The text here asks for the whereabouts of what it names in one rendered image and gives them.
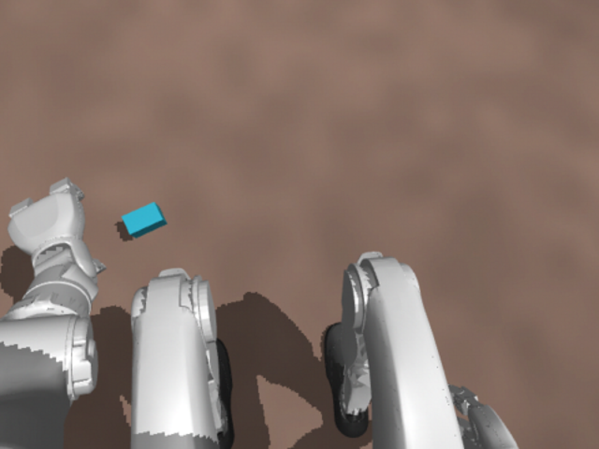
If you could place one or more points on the left robot foot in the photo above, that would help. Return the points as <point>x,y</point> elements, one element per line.
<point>225,437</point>

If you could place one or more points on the right robot foot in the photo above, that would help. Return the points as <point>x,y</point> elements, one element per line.
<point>349,425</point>

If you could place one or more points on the right robot hand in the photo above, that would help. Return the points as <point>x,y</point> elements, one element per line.
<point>485,429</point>

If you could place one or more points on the left robot hand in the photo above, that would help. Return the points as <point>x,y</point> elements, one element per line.
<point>55,216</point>

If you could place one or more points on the small box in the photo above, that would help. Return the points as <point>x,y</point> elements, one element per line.
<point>144,220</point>

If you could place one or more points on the left robot arm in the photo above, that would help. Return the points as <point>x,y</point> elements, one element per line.
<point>48,355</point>

